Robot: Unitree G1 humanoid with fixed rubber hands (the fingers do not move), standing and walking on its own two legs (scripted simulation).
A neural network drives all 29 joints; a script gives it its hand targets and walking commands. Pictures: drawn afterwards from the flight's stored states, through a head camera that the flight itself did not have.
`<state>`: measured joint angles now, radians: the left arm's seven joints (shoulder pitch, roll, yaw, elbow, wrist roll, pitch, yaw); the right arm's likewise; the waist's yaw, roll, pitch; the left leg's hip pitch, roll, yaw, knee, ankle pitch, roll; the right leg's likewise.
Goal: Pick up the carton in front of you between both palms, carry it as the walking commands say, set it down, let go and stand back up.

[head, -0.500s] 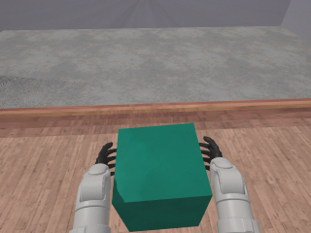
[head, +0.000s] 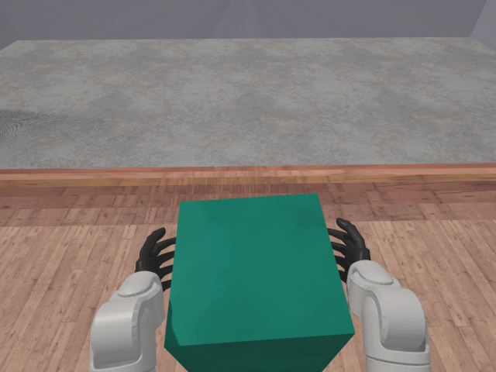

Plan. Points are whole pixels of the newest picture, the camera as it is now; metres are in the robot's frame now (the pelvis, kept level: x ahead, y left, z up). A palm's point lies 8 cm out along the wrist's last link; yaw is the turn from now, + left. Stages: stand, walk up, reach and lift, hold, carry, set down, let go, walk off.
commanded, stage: carry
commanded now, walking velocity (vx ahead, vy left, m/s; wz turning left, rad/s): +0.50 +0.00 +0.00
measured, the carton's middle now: (254, 293) +0.26 +0.00 +0.02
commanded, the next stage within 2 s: none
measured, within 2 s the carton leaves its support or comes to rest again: neither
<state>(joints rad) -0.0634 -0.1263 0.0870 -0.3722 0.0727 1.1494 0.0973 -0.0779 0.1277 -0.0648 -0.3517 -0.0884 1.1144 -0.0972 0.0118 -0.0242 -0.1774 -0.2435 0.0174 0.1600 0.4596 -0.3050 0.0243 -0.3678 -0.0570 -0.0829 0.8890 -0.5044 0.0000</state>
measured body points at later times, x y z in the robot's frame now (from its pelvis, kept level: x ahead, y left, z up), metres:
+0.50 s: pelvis +0.28 -0.07 +0.02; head +0.27 -0.09 +0.47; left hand +0.52 +0.10 +0.11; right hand +0.55 -0.20 +0.10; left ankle +0.33 +0.09 -0.67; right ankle +0.24 -0.11 -0.74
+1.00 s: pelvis +0.61 -0.03 +0.00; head +0.62 -0.02 +0.45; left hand +0.90 +0.11 +0.08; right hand +0.89 -0.19 +0.09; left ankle +0.61 +0.04 -0.74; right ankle +0.60 -0.17 -0.64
